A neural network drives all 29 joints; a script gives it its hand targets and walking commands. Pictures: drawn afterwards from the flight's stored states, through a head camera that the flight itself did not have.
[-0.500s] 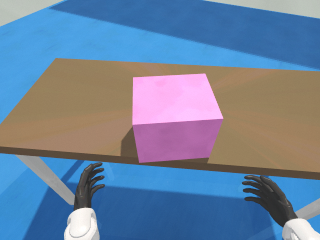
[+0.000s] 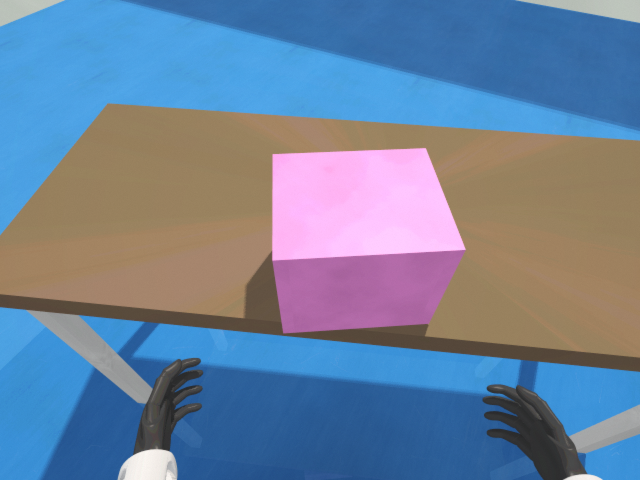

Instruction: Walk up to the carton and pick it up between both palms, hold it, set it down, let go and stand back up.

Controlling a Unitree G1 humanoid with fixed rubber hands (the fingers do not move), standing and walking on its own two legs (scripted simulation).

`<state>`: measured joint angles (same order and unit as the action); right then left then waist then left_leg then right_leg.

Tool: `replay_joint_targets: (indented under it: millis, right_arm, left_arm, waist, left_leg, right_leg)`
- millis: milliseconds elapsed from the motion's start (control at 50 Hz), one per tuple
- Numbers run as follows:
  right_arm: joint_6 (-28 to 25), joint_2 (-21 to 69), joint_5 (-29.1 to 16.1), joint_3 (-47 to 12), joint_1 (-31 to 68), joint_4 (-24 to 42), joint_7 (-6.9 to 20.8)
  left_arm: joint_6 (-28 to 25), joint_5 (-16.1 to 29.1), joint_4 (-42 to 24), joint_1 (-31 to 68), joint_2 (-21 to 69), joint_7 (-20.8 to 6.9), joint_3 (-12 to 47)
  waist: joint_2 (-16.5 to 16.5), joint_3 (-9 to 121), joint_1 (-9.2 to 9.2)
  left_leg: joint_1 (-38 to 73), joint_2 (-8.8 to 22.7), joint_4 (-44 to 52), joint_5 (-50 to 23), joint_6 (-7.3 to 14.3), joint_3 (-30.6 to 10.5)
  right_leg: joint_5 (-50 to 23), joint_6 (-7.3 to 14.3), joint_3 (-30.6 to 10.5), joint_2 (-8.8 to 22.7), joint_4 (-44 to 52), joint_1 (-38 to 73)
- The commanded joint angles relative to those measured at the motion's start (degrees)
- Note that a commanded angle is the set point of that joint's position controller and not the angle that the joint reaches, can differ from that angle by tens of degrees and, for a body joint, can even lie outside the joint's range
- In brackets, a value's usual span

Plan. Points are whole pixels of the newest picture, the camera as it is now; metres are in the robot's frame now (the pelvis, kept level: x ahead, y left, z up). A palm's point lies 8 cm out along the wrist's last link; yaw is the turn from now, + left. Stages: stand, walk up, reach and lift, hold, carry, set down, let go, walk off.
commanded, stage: set down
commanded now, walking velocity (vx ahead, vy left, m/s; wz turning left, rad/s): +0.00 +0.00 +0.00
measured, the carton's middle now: (353, 242) +0.46 +0.00 +0.02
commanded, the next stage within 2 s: let go in 1.10 s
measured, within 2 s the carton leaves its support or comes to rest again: neither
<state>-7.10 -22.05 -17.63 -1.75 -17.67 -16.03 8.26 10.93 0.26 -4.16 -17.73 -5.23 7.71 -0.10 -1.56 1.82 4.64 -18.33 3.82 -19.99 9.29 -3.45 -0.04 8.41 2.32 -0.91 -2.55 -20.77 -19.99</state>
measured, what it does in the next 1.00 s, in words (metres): stands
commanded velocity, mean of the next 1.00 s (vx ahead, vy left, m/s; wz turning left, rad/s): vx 0.00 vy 0.00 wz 0.00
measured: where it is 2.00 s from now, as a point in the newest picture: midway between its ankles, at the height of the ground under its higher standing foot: outside the picture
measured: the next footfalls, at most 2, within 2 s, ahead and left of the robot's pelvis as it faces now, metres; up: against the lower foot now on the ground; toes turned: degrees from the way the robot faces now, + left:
none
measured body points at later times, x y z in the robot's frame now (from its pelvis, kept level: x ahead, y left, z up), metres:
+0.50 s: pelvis +0.00 +0.00 +0.00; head +0.06 +0.01 +0.45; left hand +0.18 +0.23 -0.04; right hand +0.20 -0.21 -0.06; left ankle +0.00 +0.16 -0.74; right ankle +0.01 -0.10 -0.74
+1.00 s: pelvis +0.01 +0.01 +0.00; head +0.08 +0.02 +0.45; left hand +0.16 +0.25 -0.07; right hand +0.19 -0.20 -0.10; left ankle +0.00 +0.16 -0.74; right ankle +0.01 -0.10 -0.74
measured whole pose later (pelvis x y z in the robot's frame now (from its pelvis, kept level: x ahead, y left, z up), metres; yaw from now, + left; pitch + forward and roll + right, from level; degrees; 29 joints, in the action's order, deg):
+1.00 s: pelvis +0.01 +0.01 +0.00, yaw +0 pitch +8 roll +0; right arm -14.7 -10.7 -5.5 -1.7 -12.6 -37.2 0.5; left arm 6.7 1.4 13.5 -17.9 -12.8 1.0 0.1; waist -1.6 0.0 4.6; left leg -18.0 3.5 -20.5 10.5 -3.1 0.0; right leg 9.4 1.8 -0.9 -2.2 -20.8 -19.3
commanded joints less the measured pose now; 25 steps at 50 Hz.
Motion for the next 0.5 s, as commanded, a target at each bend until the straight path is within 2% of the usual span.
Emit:
replay_joint_targets:
  millis: [0,40,60,80,100,120,140,160,180,200,220,260,280,320,340,360,380,400,460,480]
  right_arm:
    - [-4.0,-3.7,4.6,7.7,1.1,4.2,-2.0]
    - [-5.2,-5.7,3.6,8.4,1.0,7.6,-1.3]
    - [-4.5,-4.2,5.2,7.6,0.2,3.8,-2.1]
    - [-4.2,-3.0,5.9,7.3,0.1,1.4,-2.3]
    - [-4.9,-4.6,5.6,8.0,3.0,5.8,-2.2]
    - [-5.1,-4.8,5.6,8.2,2.1,4.3,-1.9]
    - [-5.1,-3.5,6.3,8.0,1.3,3.6,-2.8]
    - [-5.6,-3.6,6.1,7.7,1.8,4.0,-2.7]
    - [-5.3,-2.6,6.6,7.8,1.4,3.3,-3.3]
    - [-5.7,-1.9,6.7,7.5,1.1,3.5,-3.2]
    - [-5.6,-0.3,7.3,6.8,2.1,3.6,-3.5]
    - [-5.5,0.1,8.1,6.1,1.5,1.9,-4.3]
    - [-5.7,0.4,8.6,6.3,0.7,-0.6,-4.6]
    - [-6.0,0.7,9.3,6.5,1.7,-1.2,-4.7]
    - [-5.8,1.3,9.6,6.6,2.0,-1.9,-5.1]
    - [-7.1,-0.3,8.6,7.6,3.2,4.0,-4.6]
    - [-6.5,1.1,10.3,7.3,2.1,-2.6,-5.0]
    - [-7.6,1.2,9.8,7.2,3.7,1.9,-5.1]
    - [-6.9,3.0,11.1,6.9,3.2,-2.2,-5.6]
    - [-6.8,3.2,11.7,6.6,3.0,-3.8,-5.8]
  left_arm:
    - [-4.8,4.0,0.0,-1.1,-8.0,-1.6,0.7]
    - [-5.8,4.4,-5.8,-1.8,-7.3,-0.8,1.0]
    - [-4.8,4.4,0.7,-2.6,-7.1,-2.1,1.4]
    - [-5.0,4.0,3.6,-1.5,-7.7,-2.6,0.9]
    - [-5.6,4.8,-2.8,-0.2,-8.2,-1.5,1.6]
    - [-5.8,4.9,-1.2,-1.1,-7.3,-1.8,1.9]
    - [-6.1,5.4,-0.3,-1.1,-8.9,-2.3,1.2]
    - [-6.8,5.3,-1.7,-0.9,-8.7,-2.0,1.3]
    - [-5.8,4.9,1.2,-0.5,-10.0,-2.5,0.5]
    - [-6.5,5.2,0.3,-0.9,-9.5,-2.3,0.9]
    - [-6.4,5.4,1.5,0.1,-10.6,-2.6,-0.1]
    - [-6.3,5.7,3.6,-0.1,-11.3,-3.7,-0.3]
    - [-6.6,5.6,5.7,-1.1,-10.7,-3.9,0.3]
    - [-6.8,5.5,6.0,-0.9,-10.3,-3.7,0.0]
    - [-6.7,5.6,7.2,0.2,-11.4,-4.2,0.0]
    - [-7.8,6.4,0.0,0.2,-11.2,-2.9,0.3]
    - [-7.5,6.6,7.2,-0.5,-11.2,-4.2,0.7]
    - [-8.3,7.1,1.2,2.8,-12.8,-3.4,0.4]
    - [-7.9,6.6,7.5,1.7,-12.4,-4.0,0.2]
    - [-7.5,6.8,7.7,1.6,-12.2,-4.5,0.8]
  waist:
    - [-5.6,9.2,-7.02]
    - [-4.1,12.4,-6.27]
    - [-5.3,8.8,-7.26]
    - [-5.5,8.1,-7.32]
    - [-4.0,11.5,-5.97]
    - [-4.7,10.7,-6.73]
    - [-4.9,11.3,-6.76]
    - [-5.7,10.9,-6.27]
    - [-4.3,11.0,-6.85]
    - [-6.1,10.5,-6.59]
    - [-4.4,10.3,-5.53]
    - [-6.6,9.3,-6.01]
    - [-5.1,8.7,-6.93]
    - [-3.6,8.1,-5.77]
    - [-3.8,9.0,-6.76]
    - [-2.3,11.6,-5.68]
    - [-4.2,8.7,-6.53]
    - [-3.7,12.0,-6.44]
    - [-3.6,9.8,-5.84]
    - [-4.3,8.6,-6.81]
  left_leg:
    - [13.6,-5.3,1.3,-4.4,3.2,3.6]
    - [14.6,-4.8,1.4,-7.0,2.7,2.9]
    - [14.3,-5.3,1.4,-4.8,3.0,3.3]
    - [14.0,-5.4,1.6,-3.5,3.0,3.2]
    - [15.5,-4.6,1.5,-5.0,2.7,2.9]
    - [16.1,-4.5,1.4,-6.1,2.7,2.8]
    - [14.9,-5.2,0.8,-5.4,2.8,3.2]
    - [14.3,-5.0,1.5,-5.8,2.8,3.1]
    - [14.1,-5.2,1.3,-4.5,2.7,3.6]
    - [13.7,-5.0,1.5,-4.3,3.2,2.7]
    - [12.7,-5.5,1.0,-3.7,3.1,3.5]
    - [12.1,-5.8,1.1,-4.5,3.4,3.9]
    - [12.0,-5.7,1.5,-4.7,2.8,3.7]
    - [13.0,-5.1,1.3,-4.9,2.6,3.4]
    - [13.1,-5.2,1.0,-4.3,2.6,3.5]
    - [14.6,-4.7,0.9,-6.7,2.4,3.1]
    - [13.5,-4.8,1.0,-4.8,2.5,3.4]
    - [13.5,-4.9,0.6,-4.7,2.9,3.2]
    - [11.9,-4.7,0.9,-3.4,3.1,3.4]
    - [11.8,-4.9,1.1,-3.2,3.0,3.4]
  right_leg:
    - [-7.5,-2.8,-1.2,2.9,5.5,14.1]
    - [-9.2,-2.4,-0.2,1.8,4.3,14.8]
    - [-7.8,-2.8,-0.9,2.6,5.7,13.8]
    - [-5.8,-2.7,-0.7,2.6,5.8,13.6]
    - [-4.4,-2.7,0.5,1.9,4.8,12.8]
    - [-6.7,-2.6,0.5,1.8,5.1,13.1]
    - [-7.6,-3.0,-0.6,2.4,4.7,14.0]
    - [-7.7,-3.0,0.0,2.5,4.9,14.1]
    - [-7.5,-2.8,-0.7,3.1,5.1,15.3]
    - [-7.1,-3.4,-0.5,2.9,5.0,14.4]
    - [-7.0,-3.3,-1.6,3.5,4.4,15.5]
    - [-8.4,-3.7,-1.2,3.3,4.3,16.4]
    - [-9.6,-3.4,-1.0,3.3,4.3,16.1]
    - [-6.3,-3.4,-0.1,2.7,4.5,14.3]
    - [-5.5,-3.3,0.0,2.8,4.6,15.2]
    - [-6.5,-3.1,0.8,2.0,4.1,14.1]
    - [-5.1,-2.9,0.0,2.9,5.0,14.0]
    - [-5.2,-3.2,0.1,2.7,4.1,14.1]
    - [-2.8,-3.3,0.2,3.0,4.2,14.9]
    - [-3.4,-3.4,0.1,3.2,4.6,14.1]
